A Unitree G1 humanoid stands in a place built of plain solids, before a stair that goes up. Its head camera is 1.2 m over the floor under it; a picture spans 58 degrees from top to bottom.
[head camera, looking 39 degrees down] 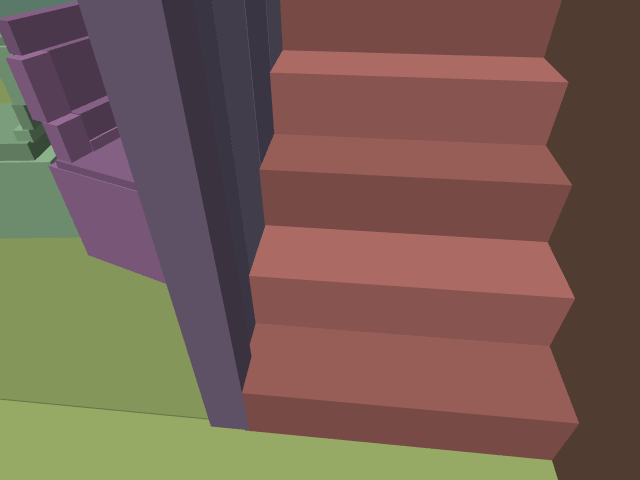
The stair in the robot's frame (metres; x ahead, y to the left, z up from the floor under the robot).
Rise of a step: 0.19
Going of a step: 0.23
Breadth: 0.85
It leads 6 degrees to the right of straight ahead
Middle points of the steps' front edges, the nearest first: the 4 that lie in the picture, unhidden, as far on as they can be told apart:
0.57 -0.21 0.20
0.80 -0.23 0.39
1.03 -0.25 0.59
1.26 -0.27 0.78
